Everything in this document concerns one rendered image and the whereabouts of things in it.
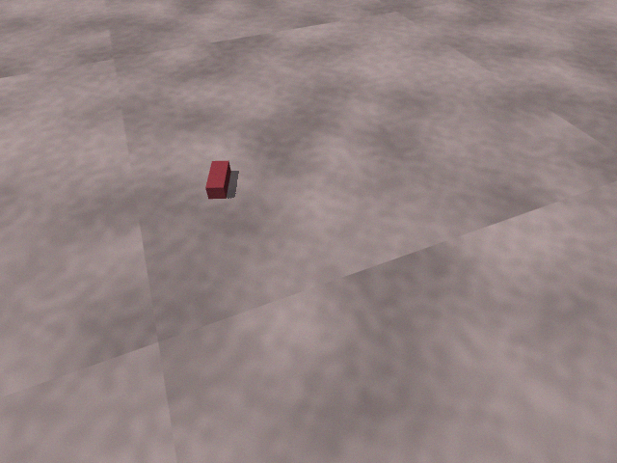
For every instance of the carton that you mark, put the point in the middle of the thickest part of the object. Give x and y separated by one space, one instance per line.
218 180

